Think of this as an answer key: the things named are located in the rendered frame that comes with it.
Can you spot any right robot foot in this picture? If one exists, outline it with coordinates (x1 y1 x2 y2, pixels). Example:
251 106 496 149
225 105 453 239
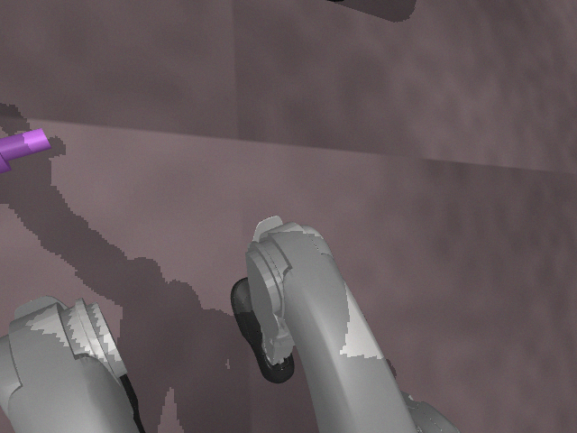
231 278 294 383

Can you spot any left robot foot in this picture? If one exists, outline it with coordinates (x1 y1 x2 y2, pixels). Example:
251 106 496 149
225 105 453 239
120 374 146 433

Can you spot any right robot hand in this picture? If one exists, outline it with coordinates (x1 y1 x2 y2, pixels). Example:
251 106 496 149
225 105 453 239
401 391 462 433

